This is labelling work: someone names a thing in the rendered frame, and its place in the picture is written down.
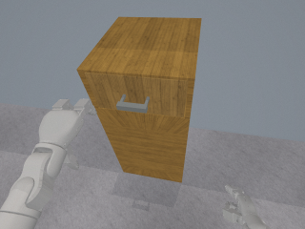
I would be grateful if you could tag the cabinet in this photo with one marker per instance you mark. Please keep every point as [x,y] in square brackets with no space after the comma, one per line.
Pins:
[149,145]

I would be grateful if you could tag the drawer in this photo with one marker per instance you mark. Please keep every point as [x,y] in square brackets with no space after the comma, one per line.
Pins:
[167,96]

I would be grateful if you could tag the left robot forearm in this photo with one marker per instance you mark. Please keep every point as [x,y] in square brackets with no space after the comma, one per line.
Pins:
[33,190]

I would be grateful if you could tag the handle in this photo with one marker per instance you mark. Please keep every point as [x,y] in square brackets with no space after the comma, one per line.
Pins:
[132,107]

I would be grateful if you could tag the robot left hand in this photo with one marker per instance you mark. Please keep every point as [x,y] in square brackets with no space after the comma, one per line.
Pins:
[62,124]

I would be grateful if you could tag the robot right hand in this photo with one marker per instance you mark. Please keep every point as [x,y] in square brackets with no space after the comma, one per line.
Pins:
[235,212]

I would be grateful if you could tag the right robot forearm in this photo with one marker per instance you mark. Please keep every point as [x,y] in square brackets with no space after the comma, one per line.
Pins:
[252,221]

